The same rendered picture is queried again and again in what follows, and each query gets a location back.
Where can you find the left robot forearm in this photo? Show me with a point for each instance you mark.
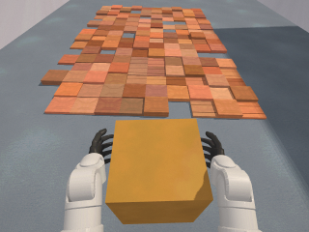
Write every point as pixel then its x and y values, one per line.
pixel 84 195

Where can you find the robot left hand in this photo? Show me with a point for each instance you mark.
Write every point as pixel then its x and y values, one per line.
pixel 97 146

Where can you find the robot right hand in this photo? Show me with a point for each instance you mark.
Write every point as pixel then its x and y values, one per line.
pixel 215 148

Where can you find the carton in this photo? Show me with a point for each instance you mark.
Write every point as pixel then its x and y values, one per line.
pixel 157 172

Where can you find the right robot forearm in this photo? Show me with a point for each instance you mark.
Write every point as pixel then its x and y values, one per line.
pixel 235 197

